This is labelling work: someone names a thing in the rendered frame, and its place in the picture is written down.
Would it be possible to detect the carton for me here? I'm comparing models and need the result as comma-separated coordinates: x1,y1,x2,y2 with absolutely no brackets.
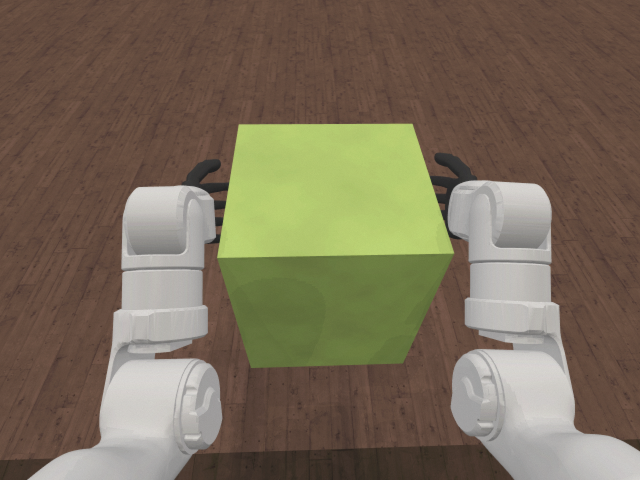
217,124,454,368

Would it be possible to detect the right robot hand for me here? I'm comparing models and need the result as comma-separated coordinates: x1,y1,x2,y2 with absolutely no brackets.
430,153,478,239

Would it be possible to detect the robot left forearm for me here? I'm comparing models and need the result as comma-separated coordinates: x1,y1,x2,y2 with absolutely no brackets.
99,185,216,434

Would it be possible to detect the robot right forearm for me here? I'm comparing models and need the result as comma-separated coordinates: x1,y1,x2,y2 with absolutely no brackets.
448,180,575,417

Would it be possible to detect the left robot upper arm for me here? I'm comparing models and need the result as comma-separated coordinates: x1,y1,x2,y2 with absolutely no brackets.
28,358,222,480

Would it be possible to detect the left robot hand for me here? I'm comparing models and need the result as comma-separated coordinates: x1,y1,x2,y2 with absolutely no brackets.
182,159,229,244

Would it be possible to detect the right robot upper arm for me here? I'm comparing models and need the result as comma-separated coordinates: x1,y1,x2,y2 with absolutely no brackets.
451,349,640,480

